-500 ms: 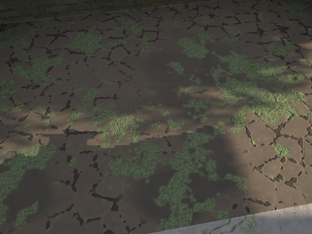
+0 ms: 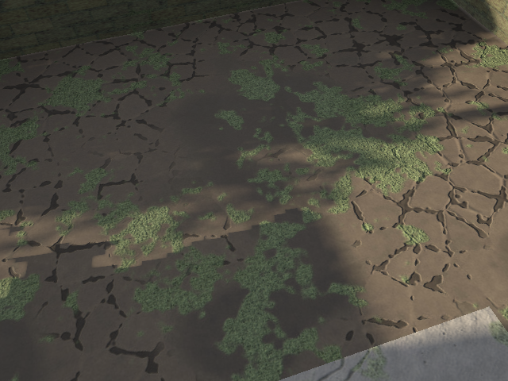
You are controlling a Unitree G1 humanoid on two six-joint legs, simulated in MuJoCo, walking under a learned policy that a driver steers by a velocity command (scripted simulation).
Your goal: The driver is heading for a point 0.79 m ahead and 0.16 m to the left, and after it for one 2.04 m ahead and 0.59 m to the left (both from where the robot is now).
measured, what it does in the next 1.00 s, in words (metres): walks ahead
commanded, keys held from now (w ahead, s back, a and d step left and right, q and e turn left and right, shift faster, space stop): no key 0.38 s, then w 0.62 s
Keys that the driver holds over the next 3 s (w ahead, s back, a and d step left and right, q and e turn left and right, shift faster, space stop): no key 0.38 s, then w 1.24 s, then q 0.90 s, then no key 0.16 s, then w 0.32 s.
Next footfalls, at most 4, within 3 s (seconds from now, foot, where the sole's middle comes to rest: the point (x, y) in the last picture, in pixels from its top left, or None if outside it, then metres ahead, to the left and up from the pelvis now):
1.10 left None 0.34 0.19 -0.93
1.66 right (286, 335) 0.77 -0.03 -1.11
2.06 left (211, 292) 0.93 0.24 -1.11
2.60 right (263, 280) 0.98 0.05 -1.11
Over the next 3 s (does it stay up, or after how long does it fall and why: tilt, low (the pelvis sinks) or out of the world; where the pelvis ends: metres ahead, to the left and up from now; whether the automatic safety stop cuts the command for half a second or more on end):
stays up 0.92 0.17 -0.33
